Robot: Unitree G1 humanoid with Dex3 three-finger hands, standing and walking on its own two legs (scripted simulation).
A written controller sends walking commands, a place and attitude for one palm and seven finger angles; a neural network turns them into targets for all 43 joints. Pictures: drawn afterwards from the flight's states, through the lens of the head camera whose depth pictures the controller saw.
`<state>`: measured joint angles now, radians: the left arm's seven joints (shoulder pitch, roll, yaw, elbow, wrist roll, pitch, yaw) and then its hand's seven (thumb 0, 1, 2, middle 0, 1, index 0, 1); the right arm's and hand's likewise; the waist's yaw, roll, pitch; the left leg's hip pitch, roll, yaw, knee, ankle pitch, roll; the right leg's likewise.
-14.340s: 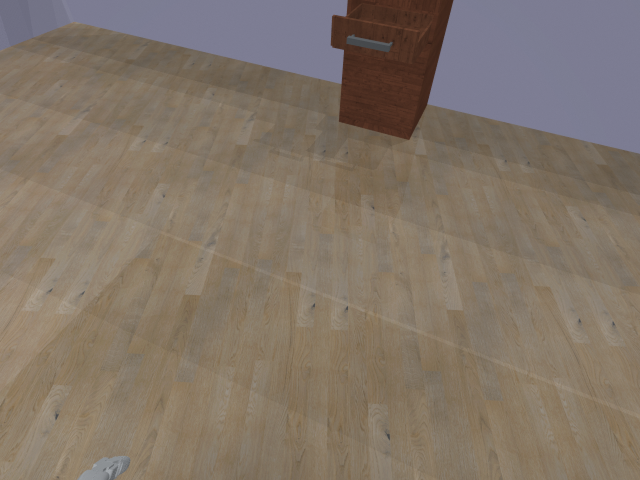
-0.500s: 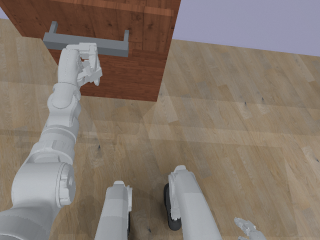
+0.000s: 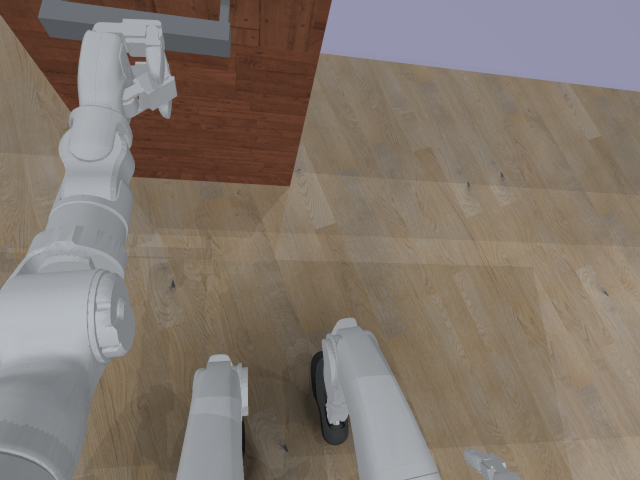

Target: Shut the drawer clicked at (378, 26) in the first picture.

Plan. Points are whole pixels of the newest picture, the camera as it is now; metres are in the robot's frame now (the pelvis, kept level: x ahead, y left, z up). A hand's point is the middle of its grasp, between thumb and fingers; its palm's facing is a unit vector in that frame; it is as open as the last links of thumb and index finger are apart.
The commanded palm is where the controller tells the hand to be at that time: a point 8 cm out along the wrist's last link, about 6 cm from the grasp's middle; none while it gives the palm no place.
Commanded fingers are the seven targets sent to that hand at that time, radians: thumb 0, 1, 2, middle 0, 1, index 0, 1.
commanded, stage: push the drawer shut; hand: left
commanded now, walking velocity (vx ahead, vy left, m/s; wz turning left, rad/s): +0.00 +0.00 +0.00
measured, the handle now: (144, 13) +0.65 +0.13 +0.04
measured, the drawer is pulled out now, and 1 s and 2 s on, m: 0.05 0.00 0.00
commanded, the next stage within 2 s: pull the fist back off the drawer in 0.62 s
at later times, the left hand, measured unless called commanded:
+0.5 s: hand (172, 43) +0.61 +0.10 +0.03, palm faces -0.11 -0.99 -0.06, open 3.4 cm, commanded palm +0.63 +0.10 +0.04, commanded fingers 0.00 0.90 0.90 -1.40 -1.60 -1.40 -1.60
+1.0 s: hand (166, 39) +0.61 +0.11 +0.03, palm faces -0.11 -0.99 -0.07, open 3.4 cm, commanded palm +0.61 +0.09 +0.04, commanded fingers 0.00 0.90 0.90 -1.40 -1.60 -1.40 -1.60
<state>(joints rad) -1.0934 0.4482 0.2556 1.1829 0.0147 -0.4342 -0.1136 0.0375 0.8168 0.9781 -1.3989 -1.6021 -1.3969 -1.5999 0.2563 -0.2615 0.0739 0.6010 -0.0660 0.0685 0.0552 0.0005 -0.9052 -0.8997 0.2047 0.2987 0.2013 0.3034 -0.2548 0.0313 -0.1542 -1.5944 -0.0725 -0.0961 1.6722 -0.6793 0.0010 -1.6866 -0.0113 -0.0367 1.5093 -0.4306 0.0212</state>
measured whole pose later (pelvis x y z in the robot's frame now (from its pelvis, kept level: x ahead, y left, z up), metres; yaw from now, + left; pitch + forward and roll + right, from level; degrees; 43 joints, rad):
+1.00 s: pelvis -0.03 +0.01 -0.03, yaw -2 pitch +37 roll -8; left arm -1.45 0.65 0.24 1.35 0.15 -0.27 -0.08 0.09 0.72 0.97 -1.40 -1.60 -1.40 -1.60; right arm 0.33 -0.25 0.14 0.59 -0.10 0.09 0.08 0.00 -0.90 -0.90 0.21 0.30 0.20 0.30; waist -0.38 0.03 -0.11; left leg -1.76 -0.07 -0.13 1.77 -0.65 0.01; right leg -1.81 -0.01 -0.07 1.54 -0.37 0.04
